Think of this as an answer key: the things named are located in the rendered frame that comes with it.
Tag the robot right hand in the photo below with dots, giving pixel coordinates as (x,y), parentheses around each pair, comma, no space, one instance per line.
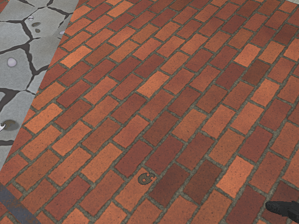
(285,209)

